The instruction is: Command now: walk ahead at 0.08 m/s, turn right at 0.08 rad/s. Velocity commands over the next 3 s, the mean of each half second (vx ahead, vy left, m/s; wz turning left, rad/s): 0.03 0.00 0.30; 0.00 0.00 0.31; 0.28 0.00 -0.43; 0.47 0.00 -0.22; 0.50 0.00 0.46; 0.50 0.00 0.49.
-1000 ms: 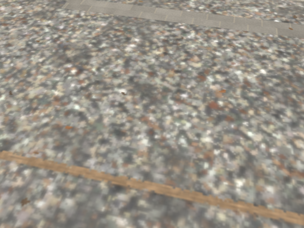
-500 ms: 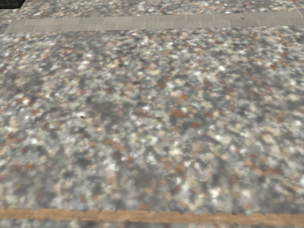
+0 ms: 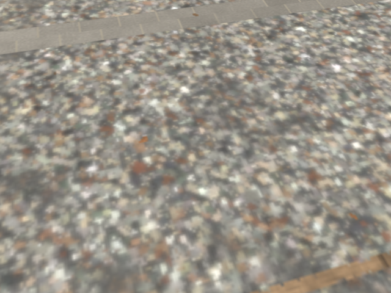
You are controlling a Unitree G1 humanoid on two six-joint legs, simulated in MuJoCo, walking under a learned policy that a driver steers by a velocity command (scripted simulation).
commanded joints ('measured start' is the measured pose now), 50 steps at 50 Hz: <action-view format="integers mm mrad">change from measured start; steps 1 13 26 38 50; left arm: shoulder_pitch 161 -39 59 -26 17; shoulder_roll -32 45 70 69 93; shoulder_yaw -29 -30 12 0 -22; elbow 10 -43 -4 -39 6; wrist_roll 4 -10 0 -12 -15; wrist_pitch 16 -37 -9 18 -14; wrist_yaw -1 70 41 30 34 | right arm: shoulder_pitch -21 132 99 79 42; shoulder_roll -89 -115 -190 -191 -177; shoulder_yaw -11 -62 -71 -74 -33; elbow -33 -3 -94 -122 -74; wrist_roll -1 2 -3 22 9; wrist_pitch -7 93 79 83 69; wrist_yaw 14 11 27 6 -26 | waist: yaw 59 -35 -5 -2 17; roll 176 -78 196 134 46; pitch -169 -60 -124 -105 -77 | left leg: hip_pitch -9 -191 257 276 71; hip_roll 201 -31 172 165 133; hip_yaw -166 -127 -359 -434 -352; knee -146 653 -123 -104 21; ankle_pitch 320 -342 1 268 114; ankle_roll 155 -44 21 159 61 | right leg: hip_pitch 221 293 95 -106 397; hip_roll -21 -305 -194 -51 -95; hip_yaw -40 91 -196 -21 75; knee -209 -775 -245 -54 -676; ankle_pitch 47 511 71 69 291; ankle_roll -9 -213 -10 53 -46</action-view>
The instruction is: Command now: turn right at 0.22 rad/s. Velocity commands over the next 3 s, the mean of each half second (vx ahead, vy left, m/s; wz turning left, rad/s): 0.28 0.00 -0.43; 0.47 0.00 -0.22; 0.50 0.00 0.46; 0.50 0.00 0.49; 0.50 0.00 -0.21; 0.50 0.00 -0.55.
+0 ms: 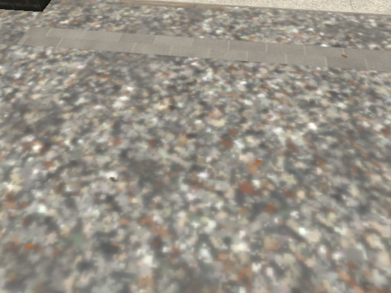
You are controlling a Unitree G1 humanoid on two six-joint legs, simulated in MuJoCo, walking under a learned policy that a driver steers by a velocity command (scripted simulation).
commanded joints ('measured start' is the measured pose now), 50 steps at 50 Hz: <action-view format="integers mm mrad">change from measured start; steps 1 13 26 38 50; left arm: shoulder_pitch -8 5 -123 -75 63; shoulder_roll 219 205 96 89 78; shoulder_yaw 41 94 56 26 32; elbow -67 -62 -143 -155 3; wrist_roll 9 4 26 39 4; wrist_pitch -41 -39 -50 -75 -157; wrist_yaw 7 -27 -94 -73 -21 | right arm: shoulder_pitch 56 -47 187 288 165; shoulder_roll -146 -105 -143 -192 -56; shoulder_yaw -42 -35 -44 -34 -41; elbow -63 -89 13 157 112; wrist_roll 9 10 -2 7 -3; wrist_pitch -15 -50 -115 -94 -33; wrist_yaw -13 32 21 4 62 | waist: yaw -53 -18 -58 52 -47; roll -114 -134 98 138 -57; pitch -43 -13 61 -69 41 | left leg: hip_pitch -103 -45 247 252 -384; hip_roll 141 39 344 370 224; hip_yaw -83 60 -41 181 9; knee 64 77 -338 71 660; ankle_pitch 142 -146 177 1112 84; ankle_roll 4 -74 42 30 -28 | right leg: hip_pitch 135 -63 -605 -1 75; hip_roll -195 -107 -29 101 -223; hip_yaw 287 391 44 -155 -23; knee -131 -272 601 44 -384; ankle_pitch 368 -253 86 46 336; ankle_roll -90 -190 -9 -157 -138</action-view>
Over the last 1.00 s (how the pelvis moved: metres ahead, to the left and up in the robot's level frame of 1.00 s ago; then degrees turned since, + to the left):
0.01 0.02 0.00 22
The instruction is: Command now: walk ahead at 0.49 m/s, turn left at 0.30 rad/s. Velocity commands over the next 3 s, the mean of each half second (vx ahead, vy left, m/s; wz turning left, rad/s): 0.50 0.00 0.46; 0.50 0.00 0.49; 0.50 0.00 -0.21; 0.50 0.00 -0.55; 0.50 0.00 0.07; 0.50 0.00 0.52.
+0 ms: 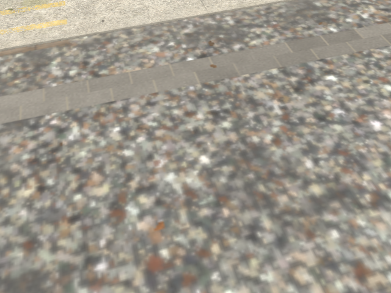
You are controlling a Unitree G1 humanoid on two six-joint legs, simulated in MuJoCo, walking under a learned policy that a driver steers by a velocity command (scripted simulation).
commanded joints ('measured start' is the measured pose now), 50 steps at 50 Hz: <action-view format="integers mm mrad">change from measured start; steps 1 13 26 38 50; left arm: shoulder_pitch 30 150 -9 -347 22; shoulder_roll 88 155 92 124 123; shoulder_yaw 19 18 5 -7 17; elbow -25 59 -112 -256 -94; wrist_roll -3 4 32 8 4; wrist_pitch -34 -8 44 23 -18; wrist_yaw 5 51 -2 -14 2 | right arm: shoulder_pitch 26 -228 -30 118 34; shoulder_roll -41 -43 -166 -205 -109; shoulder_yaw -18 -4 -60 -71 -25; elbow -32 -138 -60 -62 -96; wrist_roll -3 -13 24 5 -22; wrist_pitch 12 4 -38 -29 -12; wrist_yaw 14 31 -17 -36 7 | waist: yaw -6 17 56 -56 10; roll -97 -115 -28 58 -127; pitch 22 -2 -46 -17 -57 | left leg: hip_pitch -86 22 357 540 13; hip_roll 23 -118 26 40 -86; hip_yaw -4 204 -221 -332 -79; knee -21 -494 -919 -813 -8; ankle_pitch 114 109 423 484 -62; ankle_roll -8 88 235 150 3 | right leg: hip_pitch -12 277 -442 -458 -10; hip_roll -268 -314 -173 -93 -288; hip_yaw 112 -88 149 165 411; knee -216 23 762 260 -129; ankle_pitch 305 1014 -53 149 144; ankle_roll -50 9 145 127 -74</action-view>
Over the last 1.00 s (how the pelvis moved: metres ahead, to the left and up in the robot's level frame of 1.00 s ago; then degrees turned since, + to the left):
0.32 -0.12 0.01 -21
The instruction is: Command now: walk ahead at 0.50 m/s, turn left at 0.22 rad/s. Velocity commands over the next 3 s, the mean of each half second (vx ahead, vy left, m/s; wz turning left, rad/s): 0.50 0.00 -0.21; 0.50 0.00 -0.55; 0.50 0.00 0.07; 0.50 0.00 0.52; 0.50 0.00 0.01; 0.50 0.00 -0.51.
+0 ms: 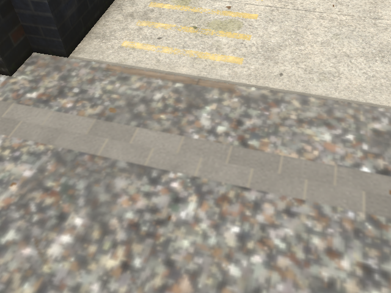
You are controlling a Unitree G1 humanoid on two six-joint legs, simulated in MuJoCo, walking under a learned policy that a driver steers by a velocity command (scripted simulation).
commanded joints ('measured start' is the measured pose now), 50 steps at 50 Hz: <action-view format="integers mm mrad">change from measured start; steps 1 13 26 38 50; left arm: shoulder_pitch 89 241 111 -245 21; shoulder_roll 98 148 44 40 132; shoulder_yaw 23 41 45 20 64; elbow -1 96 18 -130 -40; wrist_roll -13 -21 2 10 -31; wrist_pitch -35 -11 65 68 40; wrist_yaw -7 -5 -39 -78 1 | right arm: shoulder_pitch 54 -311 -28 103 10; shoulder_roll -45 -14 -27 -91 -57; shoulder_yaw -3 42 7 -19 -3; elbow -41 -157 -48 39 -75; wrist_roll -11 6 17 11 -15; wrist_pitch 6 -19 -72 -53 -14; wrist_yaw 13 9 -30 -38 -15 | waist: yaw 1 61 32 -26 -8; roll -137 -131 55 37 -52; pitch -39 4 -14 64 -64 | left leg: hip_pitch -154 -60 290 419 -181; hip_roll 57 72 328 341 190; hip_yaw -32 106 -22 263 47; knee -10 -535 -969 -920 50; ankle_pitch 37 221 306 551 15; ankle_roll -14 -71 76 47 -94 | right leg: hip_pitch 152 182 -355 -319 166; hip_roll -257 -224 -114 -88 -205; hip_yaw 283 240 83 -65 346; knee -250 -201 674 212 -201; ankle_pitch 179 359 -68 72 312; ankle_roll -137 -135 4 -43 -238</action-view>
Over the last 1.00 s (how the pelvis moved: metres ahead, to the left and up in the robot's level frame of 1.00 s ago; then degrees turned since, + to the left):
0.57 0.10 -0.01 31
